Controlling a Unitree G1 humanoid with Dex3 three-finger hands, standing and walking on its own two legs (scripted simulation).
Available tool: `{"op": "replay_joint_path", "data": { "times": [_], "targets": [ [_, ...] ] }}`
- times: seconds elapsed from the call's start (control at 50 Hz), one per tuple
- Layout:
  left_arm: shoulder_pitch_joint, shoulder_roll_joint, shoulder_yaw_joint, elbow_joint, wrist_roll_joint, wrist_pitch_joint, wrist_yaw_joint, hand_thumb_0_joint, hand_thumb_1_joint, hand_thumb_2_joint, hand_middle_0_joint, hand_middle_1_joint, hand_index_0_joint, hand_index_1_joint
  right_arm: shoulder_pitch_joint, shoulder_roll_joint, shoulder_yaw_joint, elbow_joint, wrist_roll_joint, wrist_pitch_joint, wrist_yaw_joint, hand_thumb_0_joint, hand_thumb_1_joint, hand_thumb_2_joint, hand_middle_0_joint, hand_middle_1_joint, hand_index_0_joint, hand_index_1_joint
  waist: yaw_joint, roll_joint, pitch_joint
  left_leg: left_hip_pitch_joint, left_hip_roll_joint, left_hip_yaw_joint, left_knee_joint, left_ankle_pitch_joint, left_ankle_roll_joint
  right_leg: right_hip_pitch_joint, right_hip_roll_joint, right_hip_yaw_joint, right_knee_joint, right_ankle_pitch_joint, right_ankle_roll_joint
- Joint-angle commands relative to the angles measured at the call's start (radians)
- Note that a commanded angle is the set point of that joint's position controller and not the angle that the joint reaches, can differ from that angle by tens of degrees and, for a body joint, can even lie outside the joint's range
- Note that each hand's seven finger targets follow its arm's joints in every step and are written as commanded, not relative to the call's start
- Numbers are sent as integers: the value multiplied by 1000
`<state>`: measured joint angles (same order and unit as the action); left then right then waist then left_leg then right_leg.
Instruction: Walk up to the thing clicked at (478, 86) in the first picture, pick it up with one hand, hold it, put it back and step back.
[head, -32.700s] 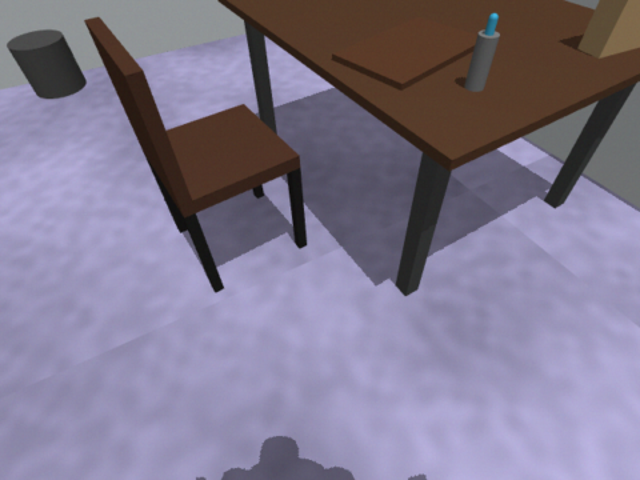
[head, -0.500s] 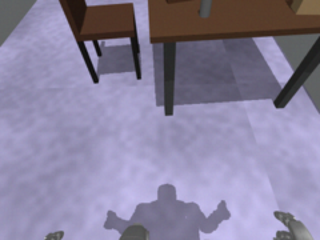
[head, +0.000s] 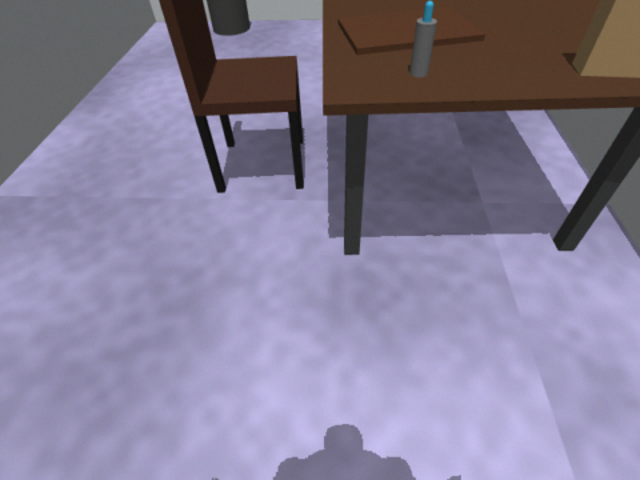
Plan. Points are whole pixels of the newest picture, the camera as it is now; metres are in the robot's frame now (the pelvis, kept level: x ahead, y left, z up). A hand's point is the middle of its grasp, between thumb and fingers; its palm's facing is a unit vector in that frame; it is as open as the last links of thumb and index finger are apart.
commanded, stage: step back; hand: right
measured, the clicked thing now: (424, 39) +1.16 -0.24 +0.06
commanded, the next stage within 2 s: stand in 0.66 s
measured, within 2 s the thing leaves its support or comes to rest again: neither
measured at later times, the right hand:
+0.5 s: hand out of the picture +0.13 -0.23 -0.14, palm faces -0.05 +0.94 -0.34, open 7.3 cm
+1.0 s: hand out of the picture +0.13 -0.23 -0.13, palm faces -0.01 +0.94 -0.34, open 7.3 cm
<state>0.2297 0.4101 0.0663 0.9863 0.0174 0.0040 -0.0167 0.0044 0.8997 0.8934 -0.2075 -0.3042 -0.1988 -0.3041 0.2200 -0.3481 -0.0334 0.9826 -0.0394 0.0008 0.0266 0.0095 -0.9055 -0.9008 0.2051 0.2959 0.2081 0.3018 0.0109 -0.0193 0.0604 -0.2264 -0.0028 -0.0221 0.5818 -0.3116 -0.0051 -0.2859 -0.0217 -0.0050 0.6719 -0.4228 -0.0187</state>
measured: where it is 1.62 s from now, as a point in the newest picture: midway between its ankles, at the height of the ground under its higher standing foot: outside the picture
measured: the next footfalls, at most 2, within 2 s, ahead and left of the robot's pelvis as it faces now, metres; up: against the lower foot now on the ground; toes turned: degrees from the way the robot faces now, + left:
none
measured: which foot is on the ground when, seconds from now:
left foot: down 0.00-1.00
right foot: down 0.00-1.00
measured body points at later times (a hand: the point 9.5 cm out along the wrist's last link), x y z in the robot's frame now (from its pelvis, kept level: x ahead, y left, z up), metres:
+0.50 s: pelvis +0.04 +0.02 +0.01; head +0.06 +0.03 +0.46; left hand +0.10 +0.34 -0.12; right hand +0.13 -0.28 -0.12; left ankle +0.02 +0.14 -0.73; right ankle +0.02 -0.11 -0.73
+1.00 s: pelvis +0.03 +0.02 +0.02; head +0.04 +0.02 +0.47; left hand +0.12 +0.31 -0.11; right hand +0.13 -0.28 -0.11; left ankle +0.02 +0.14 -0.73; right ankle +0.02 -0.11 -0.73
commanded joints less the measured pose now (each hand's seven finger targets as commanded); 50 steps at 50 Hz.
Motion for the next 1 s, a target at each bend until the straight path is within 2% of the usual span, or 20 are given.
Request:
{"op": "replay_joint_path", "data": {
  "times": [0.0,0.02,0.04,0.06,0.1,0.16,0.2,0.22,0.24,0.26,0.28,0.3,0.36,0.4,0.44,0.56,0.62,0.64,0.72,0.98],
  "targets": [
    [12,187,54,-35,12,-54,24,0,900,900,-200,-300,-200,-300,-121,-197,-38,-94,15,-12,-19,0,-900,-900,200,300,200,300,48,69,-23,-266,84,-108,-67,-154,56,273,-25,106,-291,73,-27],
    [20,256,66,-31,22,-60,27,0,900,900,-200,-300,-200,-300,-125,-186,-41,-95,16,-8,-21,0,-900,-900,200,300,200,300,56,-55,1,-333,-4,-84,65,-240,31,201,-186,375,-398,-194,-95],
    [-14,299,72,-37,25,-67,24,0,900,900,-200,-300,-200,-300,-109,-210,-54,-76,11,-6,-27,0,-900,-900,200,300,200,300,45,-93,41,-254,-21,-75,219,-268,19,41,-328,521,-472,-368,-179],
    [-65,282,71,-62,22,-70,25,0,900,900,-200,-300,-200,-300,-76,-231,-59,-67,12,-8,-26,0,-900,-900,200,300,200,300,24,-44,65,-239,8,-104,260,-227,13,15,-349,516,-465,-326,-206],
    [-82,239,61,-62,18,-74,31,0,900,900,-200,-300,-200,-300,-60,-208,-53,-53,19,-16,-23,0,-900,-900,200,300,200,300,17,-40,38,-234,28,-112,225,-181,20,62,-298,389,-417,-104,-178],
    [-138,241,55,-66,20,-68,27,0,900,900,-200,-300,-200,-300,-17,-202,-57,-33,14,-23,-16,0,-900,-900,200,300,200,300,-9,-124,-16,-92,40,-29,92,-126,13,6,-252,250,-366,8,-149],
    [-150,204,35,-68,12,-54,20,0,900,900,-200,-300,-200,-300,13,-190,-64,-8,6,-32,-18,0,-900,-900,200,300,200,300,-35,-91,-46,64,0,12,-119,-2,21,-44,-182,141,-252,138,-102],
    [-129,169,19,-65,9,-50,19,0,900,900,-200,-300,-200,-300,11,-196,-70,-8,-2,-37,-24,0,-900,-900,200,300,200,300,-39,-39,-56,113,30,-45,-191,54,27,-65,-145,94,-166,211,-72],
    [-112,120,6,-72,-1,-47,16,0,900,900,-200,-300,-200,-300,5,-239,-77,-11,-11,-45,-32,0,-900,-900,200,300,200,300,-26,112,-79,129,182,-261,-267,86,67,-104,-68,32,-28,225,-25],
    [-100,117,6,-58,-16,-38,18,0,900,900,-200,-300,-200,-300,-80,-285,-76,-38,-4,-48,-32,0,-900,-900,200,300,200,300,9,158,-58,49,289,-394,-313,-50,149,-107,9,-25,-24,1,6],
    [-106,165,21,-37,-12,-36,21,0,900,900,-200,-300,-200,-300,-109,-298,-76,-40,2,-44,-27,0,-900,-900,200,300,200,300,2,133,-47,-42,297,-365,-287,-71,197,-12,-12,17,15,-87,4],
    [-104,156,12,-35,-10,-40,20,0,900,900,-200,-300,-200,-300,-135,-275,-70,-39,2,-42,-27,0,-900,-900,200,300,200,300,15,115,-47,-26,266,-299,-262,-23,179,7,-7,1,-43,-54,-7],
    [-74,163,13,2,-11,-62,27,0,900,900,-200,-300,-200,-300,-173,-227,-47,-30,15,-36,-28,0,-900,-900,200,300,200,300,34,142,-81,-33,155,-126,-156,285,69,163,-39,49,-218,309,-9],
    [-97,196,18,3,-9,-65,29,0,900,900,-200,-300,-200,-300,-133,-215,-47,-18,23,-34,-32,0,-900,-900,200,300,200,300,6,85,-128,-15,105,-73,-119,301,40,216,-92,101,-197,438,-36],
    [-117,194,15,-4,-13,-64,33,0,900,900,-200,-300,-200,-300,-124,-217,-49,-2,21,-33,-36,0,-900,-900,200,300,200,300,2,59,-156,43,103,-52,-88,437,41,220,-105,95,-173,547,-40],
    [-155,182,6,7,-10,-53,38,0,900,900,-200,-300,-200,-300,-162,-215,-52,10,23,-27,-36,0,-900,-900,200,300,200,300,-1,24,-138,62,120,-54,-111,401,63,186,-94,78,-179,498,-35],
    [-144,186,7,23,-8,-54,41,0,900,900,-200,-300,-200,-300,-196,-201,-50,11,26,-25,-35,0,-900,-900,200,300,200,300,10,-8,-144,61,109,-32,-89,415,60,207,-100,84,-188,568,-30],
    [-176,151,-14,40,-18,-48,36,0,900,900,-200,-300,-200,-300,-176,-201,-34,22,40,-30,-36,0,-900,-900,200,300,200,300,-15,-16,-123,111,127,-82,-164,457,53,168,-100,89,-232,576,-16],
    [-203,151,-18,48,-18,-44,36,0,900,900,-200,-300,-200,-300,-194,-214,-32,42,36,-33,-35,0,-900,-900,200,300,200,300,-15,19,-137,160,137,-73,-191,527,41,218,-102,78,-283,591,-1],
    [-228,153,-21,96,-9,-46,25,0,900,900,-200,-300,-200,-300,-213,-202,-18,83,36,-38,-30,0,-900,-900,200,300,200,300,-16,32,-107,133,133,-69,-313,288,20,237,-110,84,-395,387,5]
  ]
}}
